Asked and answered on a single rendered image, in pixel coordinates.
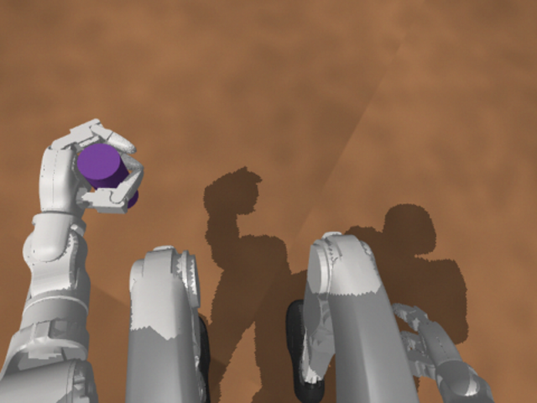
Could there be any can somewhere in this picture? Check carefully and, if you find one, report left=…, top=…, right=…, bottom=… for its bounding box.
left=77, top=144, right=138, bottom=209

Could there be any left robot hand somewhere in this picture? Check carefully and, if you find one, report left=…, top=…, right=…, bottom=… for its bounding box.
left=39, top=118, right=144, bottom=218

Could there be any right robot foot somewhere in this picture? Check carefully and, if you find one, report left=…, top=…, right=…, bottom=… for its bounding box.
left=285, top=300, right=325, bottom=403

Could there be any right robot hand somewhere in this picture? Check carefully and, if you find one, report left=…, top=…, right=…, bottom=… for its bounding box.
left=392, top=303, right=463, bottom=380

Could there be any left robot arm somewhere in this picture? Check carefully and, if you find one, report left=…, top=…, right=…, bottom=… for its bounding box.
left=0, top=211, right=99, bottom=403

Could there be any right robot arm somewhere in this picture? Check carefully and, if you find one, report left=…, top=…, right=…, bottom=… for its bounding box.
left=435, top=360, right=495, bottom=403

